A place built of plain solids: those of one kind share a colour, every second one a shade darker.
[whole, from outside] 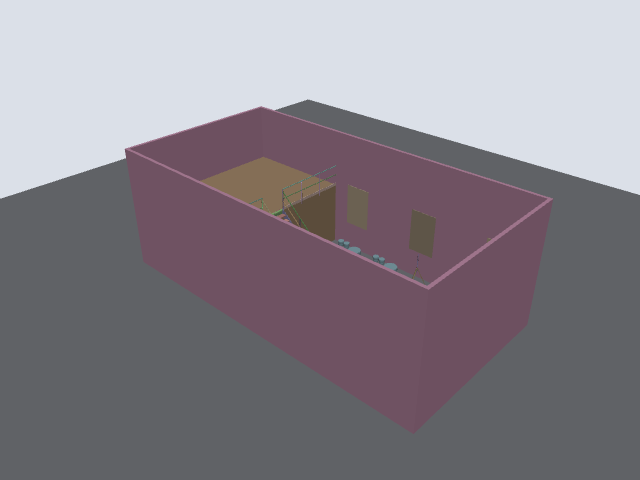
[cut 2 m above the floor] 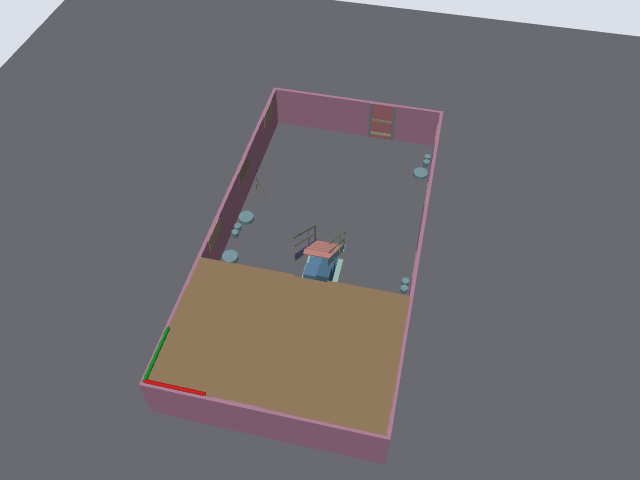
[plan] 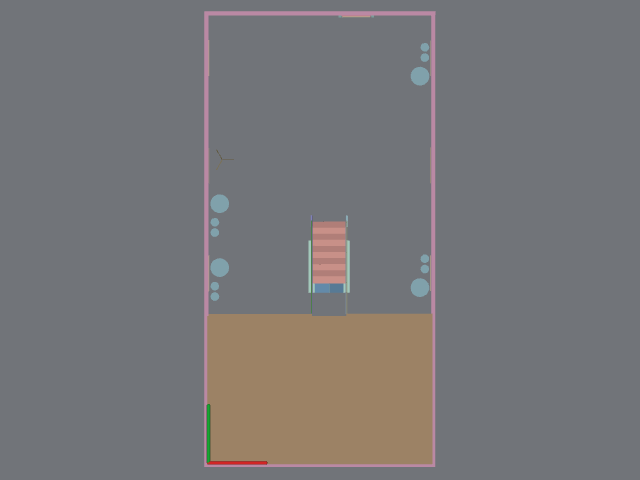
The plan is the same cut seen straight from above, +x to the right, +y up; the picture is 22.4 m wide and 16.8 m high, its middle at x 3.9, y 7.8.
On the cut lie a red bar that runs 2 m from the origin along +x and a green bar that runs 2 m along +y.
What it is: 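A pumping station 7.8 x 15.7 m, 5.8 m high; the engine floor; at the rear the gallery 5.1 m deep at 3.11 m over closed stores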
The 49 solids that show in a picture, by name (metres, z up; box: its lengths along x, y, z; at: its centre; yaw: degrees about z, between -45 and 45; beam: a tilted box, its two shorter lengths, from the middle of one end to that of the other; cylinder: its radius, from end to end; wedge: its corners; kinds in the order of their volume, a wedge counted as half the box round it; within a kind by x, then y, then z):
{
 "loft_1": {"box": [3.67, 0.09, 3.16], "at": [1.79, 5.17, 1.53]},
 "loft_2": {"box": [7.89, 5.19, 3.16], "at": [3.9, 2.54, 1.53]},
 "loft_3": {"box": [3.02, 0.09, 3.16], "at": [6.33, 5.17, 1.53]},
 "wall_1": {"box": [0.15, 15.96, 5.89], "at": [-0.07, 7.83, 2.9]},
 "wall_2": {"box": [8.09, 0.15, 5.89], "at": [3.9, -0.07, 2.9]},
 "wall_3": {"box": [8.09, 0.15, 5.89], "at": [3.9, 15.73, 2.9]},
 "wall_4": {"box": [0.15, 15.96, 5.89], "at": [7.87, 7.83, 2.9]},
 "under_1": {"box": [0.5, 0.58, 1.14], "at": [3.97, 6.24, 0.52]},
 "under_2": {"box": [0.5, 0.61, 0.8], "at": [3.97, 6.84, 0.35]},
 "under_3": {"box": [0.5, 0.58, 1.22], "at": [4.47, 6.24, 0.56]},
 "under_4": {"box": [0.5, 0.61, 0.8], "at": [4.47, 6.84, 0.35]},
 "under_plinth_1": {"box": [1.45, 1.84, 0.14], "at": [4.22, 6.87, 0.02]},
 "hose_1": {"cylinder": 0.15, "from": [0.22, 5.82, 0.21], "to": [0.22, 5.82, 0.28]},
 "hose_2": {"cylinder": 0.15, "from": [0.22, 6.18, 0.21], "to": [0.22, 6.18, 0.28]},
 "hose_3": {"cylinder": 0.15, "from": [0.22, 8.06, 0.21], "to": [0.22, 8.06, 0.28]},
 "hose_4": {"cylinder": 0.15, "from": [0.22, 8.42, 0.21], "to": [0.22, 8.42, 0.28]},
 "hose_5": {"cylinder": 0.33, "from": [0.39, 6.83, 0.0], "to": [0.39, 6.83, 0.2]},
 "hose_6": {"cylinder": 0.33, "from": [0.39, 9.07, 0.0], "to": [0.39, 9.07, 0.2]},
 "hose_7": {"cylinder": 0.33, "from": [7.4, 6.13, 0.0], "to": [7.4, 6.13, 0.15]},
 "hose_8": {"cylinder": 0.33, "from": [7.4, 13.53, 0.0], "to": [7.4, 13.53, 0.15]},
 "hose_9": {"cylinder": 0.15, "from": [7.57, 6.78, 0.21], "to": [7.57, 6.78, 0.28]},
 "hose_10": {"cylinder": 0.15, "from": [7.57, 7.14, 0.21], "to": [7.57, 7.14, 0.28]},
 "hose_11": {"cylinder": 0.15, "from": [7.57, 14.18, 0.21], "to": [7.57, 14.18, 0.28]},
 "hose_12": {"cylinder": 0.15, "from": [7.57, 14.54, 0.21], "to": [7.57, 14.54, 0.28]},
 "winf_1": {"box": [0.028, 1.26, 2.03], "at": [0.01, 6.64, 2.35]},
 "winf_2": {"box": [0.028, 1.26, 2.03], "at": [0.01, 10.4, 2.35]},
 "winf_3": {"box": [0.028, 1.26, 2.03], "at": [0.01, 14.17, 2.35]},
 "stair_handrail_left_1": {"wedge": [[4.82, 5.23, 3.99], [4.82, 5.25, 4.01], [4.82, 8.46, 1.04], [4.82, 8.48, 1.06], [4.85, 5.23, 3.99], [4.85, 5.25, 4.01], [4.85, 8.46, 1.04], [4.85, 8.48, 1.06]]},
 "stair_handrail_right_1": {"wedge": [[3.59, 5.23, 3.99], [3.59, 5.25, 4.01], [3.59, 8.46, 1.04], [3.59, 8.48, 1.06], [3.62, 5.23, 3.99], [3.62, 5.25, 4.01], [3.62, 8.46, 1.04], [3.62, 8.48, 1.06]]},
 "stair_string_right_1": {"wedge": [[3.62, 5.22, 2.8], [3.62, 5.22, 3.17], [3.62, 8.28, 0.0], [3.62, 8.28, 0.37], [3.65, 5.22, 2.8], [3.65, 5.22, 3.17], [3.65, 8.28, 0.0], [3.65, 8.28, 0.37]]},
 "stair_string_left_1": {"wedge": [[4.79, 5.22, 2.8], [4.79, 5.22, 3.17], [4.79, 8.28, 0.0], [4.79, 8.28, 0.37], [4.82, 5.22, 2.8], [4.82, 5.22, 3.17], [4.82, 8.28, 0.0], [4.82, 8.28, 0.37]]},
 "door_leaf_1": {"box": [1.02, 0.04, 2.1], "at": [5.17, 15.64, 1.0]},
 "stair_tread_1": {"wedge": [[3.64, 6.28, 1.89], [3.64, 6.28, 1.94], [3.64, 6.53, 1.89], [3.64, 6.53, 1.94], [4.8, 6.28, 1.88], [4.8, 6.28, 1.94], [4.8, 6.53, 1.88], [4.8, 6.53, 1.94]]},
 "stair_tread_2": {"wedge": [[3.64, 6.49, 1.69], [3.64, 6.49, 1.75], [3.64, 6.74, 1.69], [3.64, 6.74, 1.75], [4.8, 6.49, 1.69], [4.8, 6.49, 1.75], [4.8, 6.74, 1.69], [4.8, 6.74, 1.75]]},
 "stair_tread_3": {"wedge": [[3.64, 6.7, 1.49], [3.64, 6.7, 1.55], [3.64, 6.96, 1.49], [3.64, 6.96, 1.55], [4.8, 6.71, 1.5], [4.8, 6.71, 1.55], [4.8, 6.96, 1.5], [4.8, 6.96, 1.55]]},
 "stair_tread_4": {"wedge": [[3.64, 6.92, 1.3], [3.64, 6.92, 1.36], [3.64, 7.17, 1.31], [3.64, 7.17, 1.36], [4.8, 6.92, 1.3], [4.8, 6.92, 1.36], [4.8, 7.17, 1.3], [4.8, 7.17, 1.36]]},
 "stair_tread_5": {"wedge": [[3.64, 7.13, 1.11], [3.64, 7.13, 1.17], [3.64, 7.38, 1.11], [3.64, 7.38, 1.17], [4.8, 7.13, 1.11], [4.8, 7.13, 1.17], [4.8, 7.38, 1.11], [4.8, 7.38, 1.17]]},
 "stair_tread_6": {"wedge": [[3.64, 7.34, 0.92], [3.64, 7.34, 0.97], [3.64, 7.59, 0.92], [3.64, 7.59, 0.97], [4.8, 7.34, 0.92], [4.8, 7.34, 0.97], [4.8, 7.59, 0.92], [4.8, 7.59, 0.97]]},
 "stair_tread_7": {"wedge": [[3.64, 7.56, 0.73], [3.64, 7.56, 0.78], [3.64, 7.81, 0.73], [3.64, 7.81, 0.78], [4.8, 7.55, 0.73], [4.8, 7.55, 0.78], [4.8, 7.81, 0.73], [4.8, 7.81, 0.78]]},
 "stair_tread_8": {"wedge": [[3.64, 7.77, 0.53], [3.64, 7.77, 0.59], [3.64, 8.02, 0.53], [3.64, 8.02, 0.59], [4.8, 7.77, 0.53], [4.8, 7.77, 0.59], [4.8, 8.02, 0.53], [4.8, 8.02, 0.58]]},
 "stair_tread_9": {"wedge": [[3.64, 7.98, 0.34], [3.64, 7.98, 0.39], [3.64, 8.23, 0.34], [3.64, 8.23, 0.39], [4.8, 7.98, 0.34], [4.8, 7.98, 0.39], [4.8, 8.23, 0.34], [4.8, 8.23, 0.39]]},
 "stair_tread_10": {"wedge": [[3.64, 8.19, 0.14], [3.64, 8.19, 0.2], [3.64, 8.44, 0.14], [3.64, 8.44, 0.2], [4.8, 8.19, 0.14], [4.8, 8.19, 0.2], [4.8, 8.45, 0.14], [4.8, 8.45, 0.2]]},
 "door_jamb_1": {"box": [0.1, 0.07, 2.21], "at": [4.6, 15.62, 1.05]},
 "door_jamb_2": {"box": [0.1, 0.07, 2.21], "at": [5.74, 15.62, 1.05]},
 "toeboard_1": {"box": [3.6, 0.025, 0.14], "at": [1.8, 5.23, 3.15]},
 "door_ledge_1": {"box": [0.96, 0.024, 0.14], "at": [5.17, 15.61, 0.29]},
 "door_ledge_2": {"box": [0.96, 0.024, 0.14], "at": [5.17, 15.61, 1.07]},
 "handrail_1": {"box": [3.6, 0.029, 0.029], "at": [1.8, 5.24, 4.11]},
 "kneerail_1": {"box": [3.6, 0.029, 0.029], "at": [1.8, 5.24, 3.66]}
}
